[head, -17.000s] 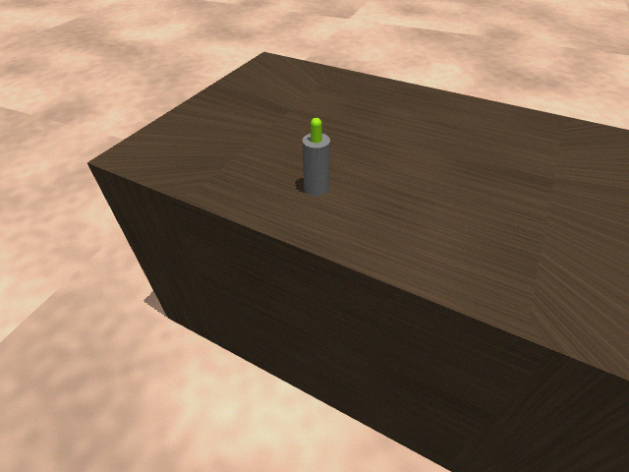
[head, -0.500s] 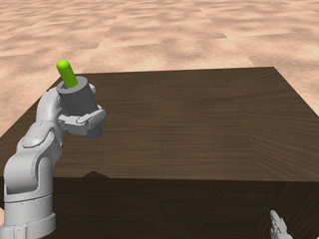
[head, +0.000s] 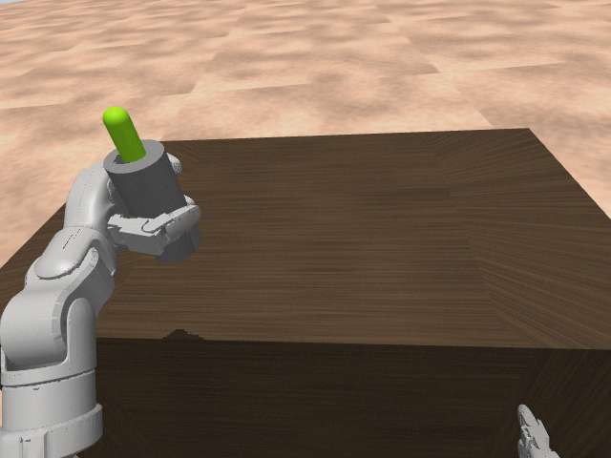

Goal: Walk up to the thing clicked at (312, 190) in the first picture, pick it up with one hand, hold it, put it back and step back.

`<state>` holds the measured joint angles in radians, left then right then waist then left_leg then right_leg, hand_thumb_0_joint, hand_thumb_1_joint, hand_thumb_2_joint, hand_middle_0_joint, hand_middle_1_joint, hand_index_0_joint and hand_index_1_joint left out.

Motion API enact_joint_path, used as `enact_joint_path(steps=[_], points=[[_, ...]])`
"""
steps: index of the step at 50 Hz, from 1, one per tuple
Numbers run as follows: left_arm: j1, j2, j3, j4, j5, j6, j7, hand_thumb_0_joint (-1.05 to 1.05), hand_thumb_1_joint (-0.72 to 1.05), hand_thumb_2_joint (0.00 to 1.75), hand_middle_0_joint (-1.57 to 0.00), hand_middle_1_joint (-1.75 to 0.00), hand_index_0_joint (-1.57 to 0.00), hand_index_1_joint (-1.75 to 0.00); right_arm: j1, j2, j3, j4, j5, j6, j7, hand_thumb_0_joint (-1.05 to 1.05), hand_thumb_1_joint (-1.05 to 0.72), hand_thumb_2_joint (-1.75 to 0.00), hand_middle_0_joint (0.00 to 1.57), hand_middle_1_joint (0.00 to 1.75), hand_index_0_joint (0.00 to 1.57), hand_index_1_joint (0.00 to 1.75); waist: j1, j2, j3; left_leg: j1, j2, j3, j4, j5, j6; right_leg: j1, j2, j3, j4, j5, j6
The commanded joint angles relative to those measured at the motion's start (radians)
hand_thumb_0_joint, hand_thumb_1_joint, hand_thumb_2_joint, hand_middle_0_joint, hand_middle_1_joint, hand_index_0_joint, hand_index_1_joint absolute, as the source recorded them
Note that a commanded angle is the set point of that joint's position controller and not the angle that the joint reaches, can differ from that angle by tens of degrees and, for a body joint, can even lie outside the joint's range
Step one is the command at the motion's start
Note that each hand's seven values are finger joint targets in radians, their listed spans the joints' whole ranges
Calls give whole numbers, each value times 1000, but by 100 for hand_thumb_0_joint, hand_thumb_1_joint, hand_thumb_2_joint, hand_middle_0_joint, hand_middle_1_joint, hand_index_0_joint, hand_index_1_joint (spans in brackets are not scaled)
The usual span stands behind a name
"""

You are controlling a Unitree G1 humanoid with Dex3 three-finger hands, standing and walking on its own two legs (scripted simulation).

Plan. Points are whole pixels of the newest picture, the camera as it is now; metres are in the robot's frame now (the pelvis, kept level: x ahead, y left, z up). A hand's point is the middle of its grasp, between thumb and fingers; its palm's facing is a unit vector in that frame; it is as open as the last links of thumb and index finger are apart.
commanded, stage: hold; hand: left
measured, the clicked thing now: (149, 187) +0.33 +0.17 +0.28
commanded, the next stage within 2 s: crouch in 1.28 s
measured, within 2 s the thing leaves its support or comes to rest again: neither
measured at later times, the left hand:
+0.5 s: hand (162, 204) +0.33 +0.17 +0.25, palm faces +0.09 -1.00 -0.03, open 8.5 cm
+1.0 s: hand (162, 200) +0.34 +0.17 +0.25, palm faces +0.10 -1.00 -0.02, open 8.5 cm
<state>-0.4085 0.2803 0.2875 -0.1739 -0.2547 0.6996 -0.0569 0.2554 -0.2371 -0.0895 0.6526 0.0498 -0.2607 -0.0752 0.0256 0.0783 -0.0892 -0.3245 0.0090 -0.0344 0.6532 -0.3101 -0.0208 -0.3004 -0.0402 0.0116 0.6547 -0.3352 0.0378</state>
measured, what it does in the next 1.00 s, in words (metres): stands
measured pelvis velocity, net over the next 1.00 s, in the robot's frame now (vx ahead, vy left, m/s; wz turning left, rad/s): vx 0.00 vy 0.00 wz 0.00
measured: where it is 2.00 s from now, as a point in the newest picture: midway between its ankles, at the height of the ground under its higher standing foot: outside the picture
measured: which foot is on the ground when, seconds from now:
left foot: down 0.00-1.00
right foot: down 0.00-1.00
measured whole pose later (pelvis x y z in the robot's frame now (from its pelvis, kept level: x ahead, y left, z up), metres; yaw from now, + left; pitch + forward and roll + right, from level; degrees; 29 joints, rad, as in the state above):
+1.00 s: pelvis +0.00 +0.00 +0.00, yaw +0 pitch -1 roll +0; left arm -0.43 0.29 0.30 -0.14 -0.24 0.69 -0.05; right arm 0.26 -0.23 -0.08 0.65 0.05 -0.27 -0.08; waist 0.02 0.07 -0.09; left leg -0.33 0.01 -0.03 0.65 -0.31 -0.02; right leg -0.31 -0.04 0.01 0.66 -0.34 0.03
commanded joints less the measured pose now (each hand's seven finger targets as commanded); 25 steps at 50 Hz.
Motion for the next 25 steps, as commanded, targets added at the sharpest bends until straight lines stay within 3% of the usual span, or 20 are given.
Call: enact_joint_path(steps=[1, 4, 7, 8, 9, 13, 14, 17, 19, 20, 21, 22, 24, 25], points=[[-505, 205, 79, -259, -10, -90, 9, 0, 20, 129, -131, -146, -134, -146, -138, -113, -37, -168, 6, -64, -10, 0, 54, -5, 5, 5, 5, 5, -1, -50, -182, 119, -28, 39, -98, 127, 27, -30, 37, -65, -128, 134, -23], [-465, 200, 84, -169, -8, -93, 3, 0, 23, 130, -134, -147, -136, -147, -127, -107, -33, -175, 5, -64, -12, 0, 54, -5, 5, 5, 5, 5, -8, -90, -186, 119, -26, 38, -92, 139, 32, -24, 37, -65, -128, 150, -18], [-525, 223, 80, -297, -2, -111, 2, 0, 25, 130, -133, -147, -135, -147, -113, -108, -40, -175, 6, -62, -10, 0, 54, -5, 5, 5, 5, 5, 1, -30, -217, 136, -30, 43, -85, 167, 27, -22, 35, -64, -120, 170, -23], [-478, 225, 104, -242, -5, -106, 2, 0, 26, 130, -133, -147, -135, -147, -110, -106, -40, -174, 6, -65, -12, 0, 54, -6, 5, 5, 5, 5, 5, -63, -221, 135, -28, 41, -79, 181, 30, -13, 35, -65, -120, 179, -19], [-456, 212, 101, -213, -8, -104, 0, 0, 26, 131, -133, -147, -135, -147, -105, -110, -40, -191, 5, -65, -10, 0, 54, -6, 5, 5, 5, 5, -3, -77, -223, 137, -23, 37, -81, 192, 31, 0, 38, -66, -117, 193, -18], [-489, 212, 92, -249, -8, -110, 1, 0, 25, 132, -132, -147, -134, -147, -118, -105, -32, -182, 3, -65, -10, 0, 55, -5, 5, 5, 5, 5, -1, -55, -195, 128, -21, 33, -96, 150, 24, -22, 42, -67, -121, 148, -25], [-451, 208, 97, -184, -5, -103, 0, 0, 24, 132, -132, -147, -134, -147, -128, -89, -17, -193, 4, -66, -11, 0, 54, -6, 5, 5, 5, 5, 2, -65, -183, 118, -20, 34, -98, 137, 25, -19, 41, -67, -127, 138, -23], [-462, 194, 83, -228, -9, -104, 1, 0, 24, 130, -132, -147, -134, -147, -135, -106, -33, -175, 3, -66, -10, 0, 54, -5, 5, 5, 5, 5, 3, -40, -182, 116, -19, 33, -101, 143, 22, -20, 43, -68, -119, 146, -26], [-473, 202, 78, -255, -4, -104, 0, 0, 25, 131, -132, -147, -134, -147, -133, -92, -18, -182, 3, -67, -9, 0, 54, -6, 5, 5, 5, 5, 6, -35, -193, 120, -18, 32, -101, 149, 22, -15, 44, -69, -117, 148, -28], [-486, 219, 89, -273, -4, -105, -1, 0, 26, 131, -132, -146, -134, -146, -129, -117, -43, -180, 3, -67, -12, 0, 54, -5, 5, 5, 5, 5, 0, -28, -200, 132, -18, 32, -100, 146, 21, -19, 45, -69, -120, 145, -27], [-501, 218, 79, -306, 0, -108, -1, 0, 27, 130, -131, -146, -134, -146, -132, -111, -40, -179, 1, -69, -13, 0, 54, -5, 5, 5, 5, 5, 5, -24, -213, 136, -17, 30, -100, 152, 20, -14, 47, -72, -118, 145, -29], [-457, 229, 110, -247, -4, -100, 0, 0, 27, 130, -132, -146, -134, -146, -115, -116, -44, -159, 1, -66, -12, 0, 54, -6, 5, 5, 5, 5, 2, -49, -194, 126, -16, 29, -98, 153, 22, -14, 47, -72, -122, 148, -26], [-479, 224, 107, -268, -11, -97, 0, 0, 25, 131, -131, -146, -134, -147, -132, -135, -62, -175, 0, -72, -16, 0, 53, -6, 5, 5, 5, 5, -9, -72, -211, 138, -21, 34, -93, 148, 27, -12, 44, -65, -126, 149, -21], [-502, 238, 111, -301, -11, -100, 2, 0, 23, 131, -131, -147, -134, -147, -136, -111, -42, -156, 1, -71, -16, 0, 54, -6, 5, 5, 5, 5, 8, -56, -200, 123, -25, 36, -91, 148, 26, -14, 43, -66, -128, 146, -22]])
